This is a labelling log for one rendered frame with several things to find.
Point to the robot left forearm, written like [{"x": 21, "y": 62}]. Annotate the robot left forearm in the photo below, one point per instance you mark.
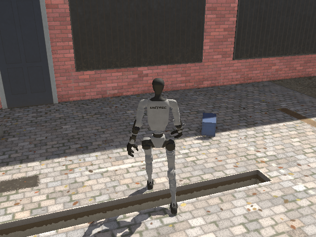
[{"x": 134, "y": 133}]

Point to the robot right hand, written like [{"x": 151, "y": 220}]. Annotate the robot right hand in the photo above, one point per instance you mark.
[{"x": 177, "y": 136}]

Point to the right robot upper arm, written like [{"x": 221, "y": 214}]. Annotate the right robot upper arm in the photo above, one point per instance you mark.
[{"x": 173, "y": 104}]

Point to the robot right foot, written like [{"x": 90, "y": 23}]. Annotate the robot right foot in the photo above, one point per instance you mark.
[{"x": 173, "y": 209}]

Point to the left robot upper arm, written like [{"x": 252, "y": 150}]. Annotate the left robot upper arm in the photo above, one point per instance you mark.
[{"x": 140, "y": 112}]

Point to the robot left hand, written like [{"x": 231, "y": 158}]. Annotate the robot left hand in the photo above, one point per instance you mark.
[{"x": 130, "y": 151}]

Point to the left robot shin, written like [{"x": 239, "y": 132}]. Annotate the left robot shin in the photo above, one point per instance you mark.
[{"x": 149, "y": 169}]

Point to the robot right forearm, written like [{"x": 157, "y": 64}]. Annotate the robot right forearm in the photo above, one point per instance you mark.
[{"x": 179, "y": 127}]

